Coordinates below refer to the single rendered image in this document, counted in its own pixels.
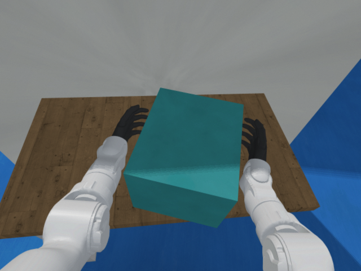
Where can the carton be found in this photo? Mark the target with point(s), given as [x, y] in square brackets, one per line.
[186, 161]

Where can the right robot hand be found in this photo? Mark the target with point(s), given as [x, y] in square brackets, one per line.
[257, 148]

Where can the robot right upper arm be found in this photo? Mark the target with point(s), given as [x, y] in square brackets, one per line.
[295, 252]

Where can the right robot forearm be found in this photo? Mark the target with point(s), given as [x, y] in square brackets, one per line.
[265, 209]

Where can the robot left upper arm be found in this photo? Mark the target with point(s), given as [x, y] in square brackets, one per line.
[75, 230]

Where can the left robot hand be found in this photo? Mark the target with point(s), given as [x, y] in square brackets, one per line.
[126, 123]

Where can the table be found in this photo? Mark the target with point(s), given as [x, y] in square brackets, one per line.
[62, 144]

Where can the left robot forearm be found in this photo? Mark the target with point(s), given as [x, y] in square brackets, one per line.
[101, 180]

